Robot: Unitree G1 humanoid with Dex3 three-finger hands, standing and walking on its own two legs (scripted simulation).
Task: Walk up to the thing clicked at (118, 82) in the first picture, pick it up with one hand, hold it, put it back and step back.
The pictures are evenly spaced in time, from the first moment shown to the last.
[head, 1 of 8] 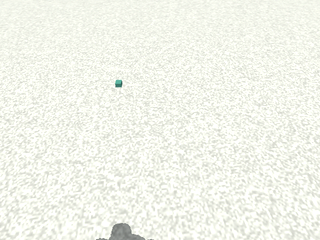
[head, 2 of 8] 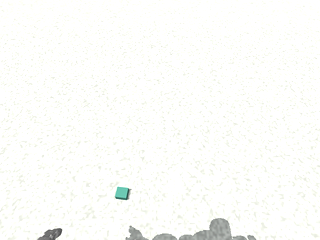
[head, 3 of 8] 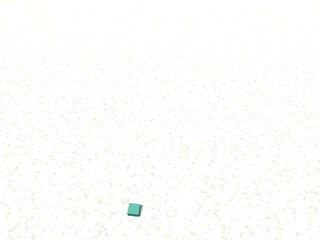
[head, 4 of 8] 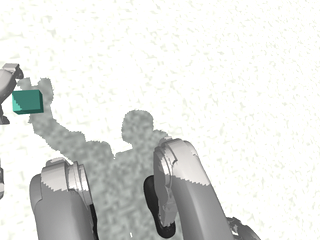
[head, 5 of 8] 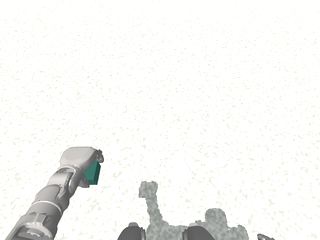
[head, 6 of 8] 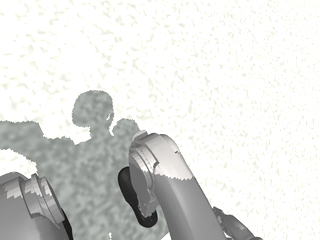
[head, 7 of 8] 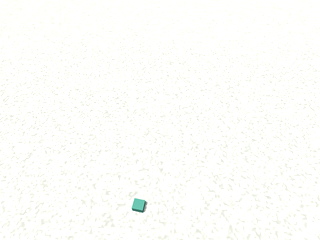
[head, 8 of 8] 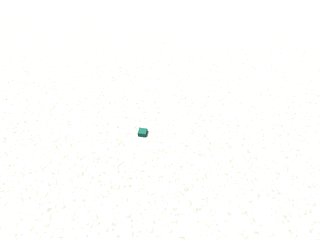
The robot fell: no
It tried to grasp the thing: yes
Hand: left
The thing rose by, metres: 0.68
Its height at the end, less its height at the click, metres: +0.00
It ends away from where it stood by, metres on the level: 0.02
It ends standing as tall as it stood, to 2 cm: yes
